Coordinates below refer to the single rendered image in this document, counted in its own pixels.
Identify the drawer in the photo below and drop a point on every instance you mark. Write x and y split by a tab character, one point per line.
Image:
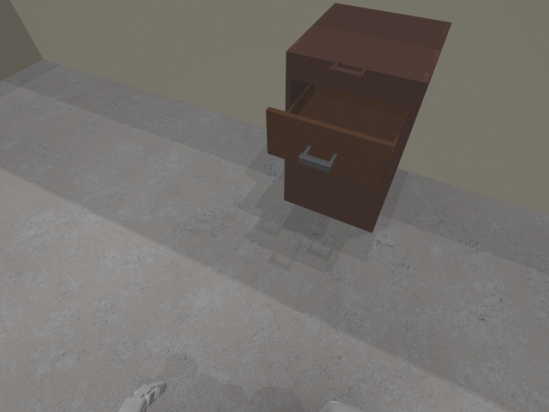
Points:
363	132

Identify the cabinet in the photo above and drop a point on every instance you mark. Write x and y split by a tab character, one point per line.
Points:
398	54

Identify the handle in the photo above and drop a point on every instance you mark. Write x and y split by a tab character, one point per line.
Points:
346	74
315	162

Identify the robot left hand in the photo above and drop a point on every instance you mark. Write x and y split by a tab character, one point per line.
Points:
143	397

